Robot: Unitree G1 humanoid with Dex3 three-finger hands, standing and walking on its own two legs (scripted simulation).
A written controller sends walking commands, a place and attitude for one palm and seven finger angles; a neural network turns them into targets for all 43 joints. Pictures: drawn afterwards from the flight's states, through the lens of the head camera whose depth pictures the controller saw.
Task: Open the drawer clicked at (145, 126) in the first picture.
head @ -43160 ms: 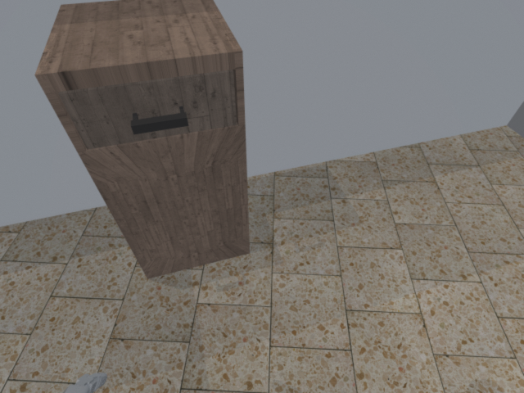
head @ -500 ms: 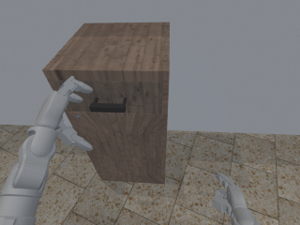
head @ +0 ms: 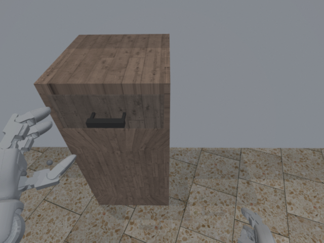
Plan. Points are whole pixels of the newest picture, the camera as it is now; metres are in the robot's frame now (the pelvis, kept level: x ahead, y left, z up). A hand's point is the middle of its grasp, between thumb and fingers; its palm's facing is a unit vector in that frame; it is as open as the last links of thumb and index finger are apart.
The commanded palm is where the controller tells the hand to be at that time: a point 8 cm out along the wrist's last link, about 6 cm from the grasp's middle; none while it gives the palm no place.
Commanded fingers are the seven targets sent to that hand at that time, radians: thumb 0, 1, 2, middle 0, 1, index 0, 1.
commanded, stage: draw the hand back to the body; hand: left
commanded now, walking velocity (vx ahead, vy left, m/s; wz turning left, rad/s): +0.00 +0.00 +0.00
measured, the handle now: (107, 118) +0.51 +0.25 +0.01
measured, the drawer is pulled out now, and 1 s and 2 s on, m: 0.00 0.00 0.00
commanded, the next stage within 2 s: step back with the hand held close in 0.40 s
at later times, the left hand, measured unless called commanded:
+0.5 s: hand (40, 182) +0.16 +0.22 +0.19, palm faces +0.44 -0.83 -0.35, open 7.5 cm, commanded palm +0.11 +0.27 +0.20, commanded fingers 0.00 0.90 0.90 -0.20 -0.30 -0.20 -0.30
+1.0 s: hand (28, 181) +0.16 +0.24 +0.19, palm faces +0.34 -0.82 -0.47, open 7.4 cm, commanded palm +0.10 +0.29 +0.20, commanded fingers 0.00 0.90 0.90 -0.20 -0.30 -0.20 -0.30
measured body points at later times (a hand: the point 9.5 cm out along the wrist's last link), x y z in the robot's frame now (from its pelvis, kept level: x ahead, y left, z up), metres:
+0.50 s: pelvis -0.02 -0.02 +0.00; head -0.04 -0.04 +0.45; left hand +0.13 +0.26 +0.21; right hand +0.19 -0.22 -0.08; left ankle -0.01 +0.09 -0.74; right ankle +0.00 -0.08 -0.74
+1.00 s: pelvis -0.04 +0.01 -0.01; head -0.04 +0.03 +0.44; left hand +0.14 +0.28 +0.21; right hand +0.14 -0.23 -0.06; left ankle -0.01 +0.09 -0.74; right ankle +0.00 -0.08 -0.74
